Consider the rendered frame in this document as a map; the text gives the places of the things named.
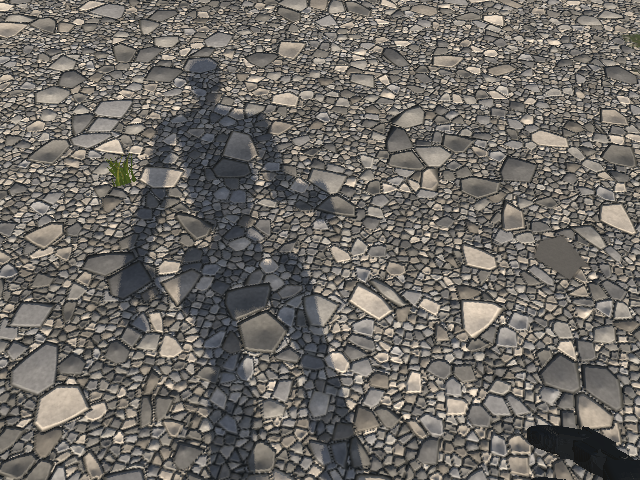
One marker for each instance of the robot right hand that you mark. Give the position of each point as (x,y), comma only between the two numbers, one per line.
(588,448)

